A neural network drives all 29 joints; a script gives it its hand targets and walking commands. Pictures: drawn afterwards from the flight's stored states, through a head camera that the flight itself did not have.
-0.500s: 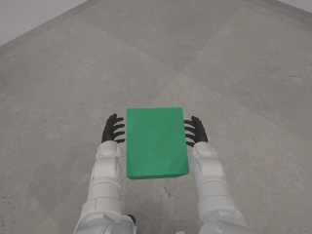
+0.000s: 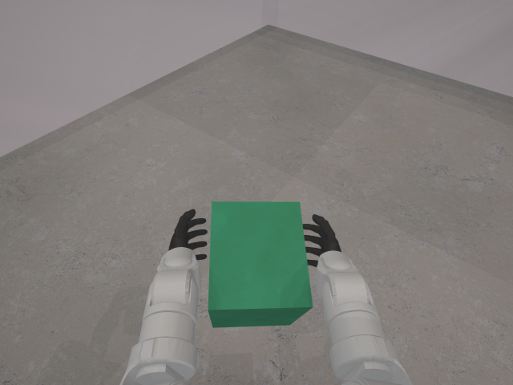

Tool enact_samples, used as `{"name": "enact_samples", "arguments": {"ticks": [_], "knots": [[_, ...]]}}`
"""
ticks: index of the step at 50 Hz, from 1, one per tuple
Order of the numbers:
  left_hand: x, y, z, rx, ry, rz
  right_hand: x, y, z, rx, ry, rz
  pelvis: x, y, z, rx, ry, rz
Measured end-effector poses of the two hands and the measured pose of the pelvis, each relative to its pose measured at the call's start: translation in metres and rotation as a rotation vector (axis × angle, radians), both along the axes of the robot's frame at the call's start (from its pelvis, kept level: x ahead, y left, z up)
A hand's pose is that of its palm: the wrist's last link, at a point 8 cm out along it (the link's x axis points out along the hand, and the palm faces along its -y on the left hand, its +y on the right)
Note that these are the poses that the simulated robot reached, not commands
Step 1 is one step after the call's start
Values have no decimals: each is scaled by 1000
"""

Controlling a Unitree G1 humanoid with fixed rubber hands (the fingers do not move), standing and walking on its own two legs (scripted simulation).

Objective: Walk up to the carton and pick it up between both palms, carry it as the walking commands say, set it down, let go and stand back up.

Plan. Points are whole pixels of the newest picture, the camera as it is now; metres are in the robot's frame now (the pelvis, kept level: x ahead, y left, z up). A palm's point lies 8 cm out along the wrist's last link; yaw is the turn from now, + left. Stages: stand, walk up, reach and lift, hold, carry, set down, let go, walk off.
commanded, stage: reach and lift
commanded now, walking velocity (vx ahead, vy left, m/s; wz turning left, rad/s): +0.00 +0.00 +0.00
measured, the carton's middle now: (253, 268) +0.35 +0.04 -0.05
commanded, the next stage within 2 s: hold in 1.84 s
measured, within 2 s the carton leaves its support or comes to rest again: neither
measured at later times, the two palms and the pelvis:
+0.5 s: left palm (181, 249) +0.31 +0.15 +0.07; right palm (339, 256) +0.32 -0.09 +0.06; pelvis +0.00 +0.00 +0.00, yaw +0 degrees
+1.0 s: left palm (191, 245) +0.31 +0.14 +0.07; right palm (350, 263) +0.31 -0.10 +0.07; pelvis -0.01 +0.02 +0.00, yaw +0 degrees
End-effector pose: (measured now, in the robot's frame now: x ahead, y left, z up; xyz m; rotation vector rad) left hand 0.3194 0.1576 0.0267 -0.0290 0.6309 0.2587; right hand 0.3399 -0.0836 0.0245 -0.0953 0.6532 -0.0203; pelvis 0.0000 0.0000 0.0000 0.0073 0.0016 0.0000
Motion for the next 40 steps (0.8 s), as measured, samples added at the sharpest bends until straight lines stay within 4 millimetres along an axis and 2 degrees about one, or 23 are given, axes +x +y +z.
{"name": "enact_samples", "arguments": {"ticks": [17,27,40], "knots": [[-11,-4,38,27,-3,-14,-12,-2,36,-18,-8,-9,2,0,3,4,-117,4],[-14,-10,40,18,18,-45,-22,-8,40,-29,14,-52,-4,5,2,-2,-151,7],[-8,-17,40,22,23,-86,-29,-15,39,-21,21,-116,-7,15,1,-7,-150,0]]}}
